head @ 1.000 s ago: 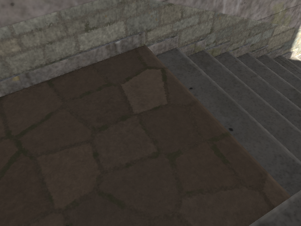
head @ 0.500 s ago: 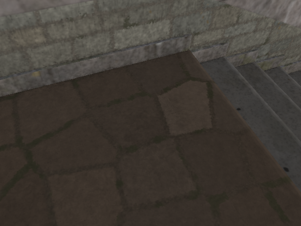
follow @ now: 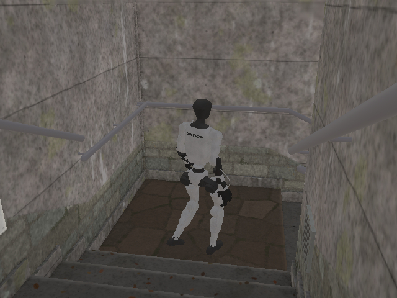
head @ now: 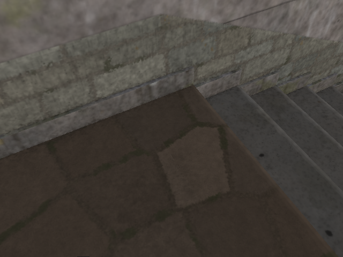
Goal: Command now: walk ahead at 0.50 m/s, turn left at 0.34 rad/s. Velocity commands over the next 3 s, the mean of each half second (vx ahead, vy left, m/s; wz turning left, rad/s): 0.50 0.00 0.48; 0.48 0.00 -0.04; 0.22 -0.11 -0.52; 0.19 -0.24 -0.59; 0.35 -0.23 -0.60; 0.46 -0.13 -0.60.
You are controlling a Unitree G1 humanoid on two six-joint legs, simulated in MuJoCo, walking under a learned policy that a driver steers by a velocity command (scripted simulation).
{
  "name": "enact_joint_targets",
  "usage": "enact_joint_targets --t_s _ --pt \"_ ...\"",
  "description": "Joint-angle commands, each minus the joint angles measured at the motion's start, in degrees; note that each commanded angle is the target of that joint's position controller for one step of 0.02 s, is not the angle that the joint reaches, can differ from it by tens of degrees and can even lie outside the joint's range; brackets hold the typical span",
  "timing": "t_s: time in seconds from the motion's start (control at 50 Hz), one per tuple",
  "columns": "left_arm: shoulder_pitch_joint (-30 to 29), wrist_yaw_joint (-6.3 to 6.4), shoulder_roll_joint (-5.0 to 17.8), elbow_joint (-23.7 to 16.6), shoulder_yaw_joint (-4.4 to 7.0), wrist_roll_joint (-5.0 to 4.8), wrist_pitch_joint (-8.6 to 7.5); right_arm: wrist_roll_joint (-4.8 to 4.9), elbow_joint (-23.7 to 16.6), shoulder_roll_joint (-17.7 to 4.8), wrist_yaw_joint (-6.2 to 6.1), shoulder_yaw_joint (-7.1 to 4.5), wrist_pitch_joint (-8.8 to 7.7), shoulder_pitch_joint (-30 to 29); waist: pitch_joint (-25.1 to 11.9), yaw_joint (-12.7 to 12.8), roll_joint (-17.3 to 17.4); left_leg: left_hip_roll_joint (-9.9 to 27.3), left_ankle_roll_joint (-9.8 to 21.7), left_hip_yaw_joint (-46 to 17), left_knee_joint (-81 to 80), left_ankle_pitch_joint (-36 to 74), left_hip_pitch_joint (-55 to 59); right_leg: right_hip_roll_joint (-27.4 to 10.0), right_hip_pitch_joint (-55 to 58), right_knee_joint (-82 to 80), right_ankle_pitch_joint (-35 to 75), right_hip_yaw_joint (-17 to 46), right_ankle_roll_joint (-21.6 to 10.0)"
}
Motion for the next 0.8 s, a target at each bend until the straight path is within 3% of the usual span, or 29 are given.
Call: enact_joint_targets --t_s 0.02,0.06,0.1,0.18,0.24,0.28,0.34,0.4,0.42,0.44,0.46,0.48,0.5,0.52,0.54,0.56,0.58,0.6,0.64,0.66,0.68,0.72,0.74,0.76,0.8 --pt "7.27 0.37 5.35 0.90 1.70 0.30 -0.81 -0.48 -5.55 -4.89 -1.18 -1.72 -0.66 -5.82 -4.62 4.24 -4.14 5.84 0.60 -2.78 7.43 9.67 -24.66 -17.63 24.54 -17.59 3.42 20.30 -7.84" --pt "7.65 0.15 3.81 2.93 1.44 0.75 -1.07 -0.53 -5.86 -3.60 -0.66 -2.16 0.80 -4.15 -3.51 1.52 -5.68 7.39 1.00 -3.27 4.85 12.42 -20.65 -15.97 19.88 -20.10 6.48 14.62 -6.99" --pt "9.68 0.50 4.87 4.73 1.73 0.74 -1.21 -0.28 -6.46 -2.05 -0.35 -2.13 1.68 -5.23 -1.85 1.05 -4.43 7.19 1.04 -3.52 2.78 15.12 -22.35 -15.82 19.04 -21.47 11.41 9.90 -6.79" --pt "11.86 1.65 6.50 6.90 1.79 1.29 -1.16 -0.89 -9.37 -2.00 -0.07 -2.10 1.99 -11.18 0.90 1.80 -4.27 5.74 -0.04 -3.63 -7.50 24.26 -25.34 -14.92 18.75 -22.04 18.29 2.16 -5.91" --pt "13.08 2.18 7.37 7.67 1.78 0.77 -0.97 -1.15 -11.64 -1.32 1.05 -1.47 2.12 -16.70 2.53 3.02 -4.29 4.93 0.12 0.34 -17.79 30.85 -21.71 -13.77 18.45 -22.78 17.45 -3.03 -4.67" --pt "15.67 2.53 8.46 8.61 2.04 0.38 -0.76 -1.45 -13.50 -0.68 1.81 -0.87 2.36 -20.95 4.11 4.50 -3.77 4.68 0.40 2.46 -21.86 31.64 -21.69 -14.87 21.26 -22.84 17.75 -4.75 -4.45" --pt "18.31 2.74 9.81 9.66 2.54 -0.05 0.14 -1.08 -16.23 -0.88 3.11 -0.52 2.50 -25.48 5.93 5.64 -3.89 4.03 1.61 5.17 -25.85 26.30 -23.29 -17.06 28.37 -19.50 22.68 -6.82 -3.99" --pt "16.91 2.83 12.77 8.84 3.40 -0.67 0.97 -1.30 -17.95 -3.26 3.99 -1.38 2.67 -23.61 3.31 2.99 -6.90 -0.34 4.31 10.76 -27.25 15.48 -14.18 -17.65 30.90 -10.46 47.13 -9.19 -2.79" --pt "16.21 2.94 13.86 8.44 3.64 -0.87 1.35 -1.16 -17.52 -4.99 4.04 -2.22 2.73 -19.20 0.76 0.44 -8.27 -2.51 5.49 12.02 -27.92 12.35 -8.31 -17.50 31.35 -3.56 55.41 -9.61 -2.33" --pt "14.70 2.95 14.54 7.94 3.70 -1.16 1.62 -0.98 -15.54 -7.58 3.90 -3.65 2.73 -10.34 -3.47 -4.33 -8.05 -4.66 7.49 12.23 -32.75 15.43 3.65 -16.01 28.56 7.58 56.58 -10.45 -1.05" --pt "14.40 3.06 14.00 6.77 3.50 -0.54 1.33 -1.12 -13.11 -12.31 3.00 -5.69 2.91 -0.69 -9.16 -8.21 -4.14 -0.41 10.58 2.67 -34.07 18.40 22.83 -13.83 14.47 24.89 40.92 -10.40 1.41" --pt "18.59 1.65 4.94 3.36 0.73 1.27 -0.42 -1.02 -13.11 -17.81 2.59 -6.24 2.51 -0.19 -13.68 -1.20 11.50 14.69 21.08 -29.75 -38.56 12.57 42.42 -1.31 -12.93 45.88 -16.80 -5.29 4.63" --pt "13.27 0.42 8.05 1.70 0.91 -1.05 -3.49 -2.11 -13.92 -14.95 2.35 -5.00 2.24 4.04 -20.80 -4.21 8.50 18.54 23.06 -43.36 -47.10 8.34 47.35 1.37 -20.03 52.60 -22.77 8.17 3.18" --pt "7.54 0.04 10.00 -0.06 1.54 -2.64 -4.76 -2.46 -13.81 -11.60 1.78 -4.09 1.76 1.63 -13.79 -4.50 6.87 16.28 19.53 -34.04 -47.40 14.10 43.78 -1.68 -25.62 50.95 -17.47 9.44 1.82" --pt "6.71 0.37 9.99 0.20 1.42 -1.99 -5.11 -1.77 -15.04 -9.07 1.62 -3.42 1.21 -3.34 -9.16 -1.98 1.54 13.79 17.31 -26.00 -47.16 20.55 34.77 -4.37 -22.94 45.30 -12.86 9.55 1.22" --pt "7.14 0.74 9.93 1.13 1.70 -0.92 -4.60 -1.71 -15.81 -6.81 1.52 -2.59 0.84 -7.67 -6.35 0.62 -2.02 12.84 15.68 -20.12 -47.53 28.32 25.97 -6.43 -18.53 40.30 -10.66 8.40 1.88" --pt "8.75 0.74 10.04 1.71 2.04 -0.60 -3.44 -1.97 -16.29 -4.77 1.19 -1.74 0.57 -9.63 -5.97 2.64 -2.74 11.94 14.71 -16.15 -48.32 33.46 20.45 -8.28 -13.84 37.37 -9.26 8.41 2.35" --pt "9.42 0.89 9.59 1.67 2.08 -0.69 -2.47 -2.34 -15.87 -4.69 1.03 -1.45 0.39 -9.67 -5.60 3.49 -1.68 11.86 14.45 -15.01 -49.40 34.43 16.90 -8.85 -11.09 35.40 -8.78 8.12 2.78" --pt "7.08 0.85 6.87 0.72 1.17 -0.10 -1.45 -1.92 -14.78 -7.23 0.40 -1.86 0.17 -8.44 -3.21 3.78 -0.71 12.31 13.84 -11.75 -52.29 37.51 13.73 -9.32 -12.35 30.89 -6.21 6.51 3.47" --pt "5.62 1.06 6.83 0.66 1.06 0.20 -0.94 -2.40 -14.62 -7.94 0.43 -2.05 -0.36 -7.36 -2.39 3.23 -0.07 11.79 12.87 -9.34 -53.27 39.87 13.40 -9.19 -13.22 28.06 -2.76 6.05 3.32" --pt "4.48 1.04 7.34 0.43 1.23 0.41 -0.58 -2.26 -14.37 -7.95 0.33 -1.97 -0.60 -6.65 -1.45 2.99 0.62 10.26 11.36 -6.65 -53.95 42.02 13.63 -8.91 -14.52 24.53 1.73 5.64 3.09" --pt "2.75 0.84 8.22 0.32 1.36 0.17 -0.16 -2.84 -13.90 -7.30 0.40 -1.59 -1.09 -6.54 -0.79 2.16 1.86 7.62 8.55 -1.27 -54.53 42.14 13.26 -8.41 -12.69 16.67 9.93 5.27 2.42" --pt "0.80 0.49 8.07 -0.26 1.11 -0.28 -0.28 -2.60 -13.56 -7.77 0.41 -1.60 -1.08 -6.21 0.35 1.53 1.82 6.40 7.84 0.87 -55.33 39.25 11.35 -7.92 -10.75 12.36 14.37 4.48 2.00" --pt "-1.13 0.02 7.65 -0.63 0.79 -0.06 -0.48 -2.75 -13.04 -9.07 0.43 -1.75 -1.01 -5.68 1.07 0.48 1.52 6.13 6.94 2.18 -56.14 36.95 10.72 -7.18 -8.58 8.66 18.14 3.55 1.66" --pt "-8.50 -0.87 6.65 -2.86 -0.04 -0.42 -0.87 -2.39 -11.15 -9.49 -0.48 -1.54 -0.73 -2.82 2.50 -2.00 -0.26 8.98 6.58 0.86 -57.94 30.52 13.50 -5.70 -9.85 3.84 21.55 2.99 1.63"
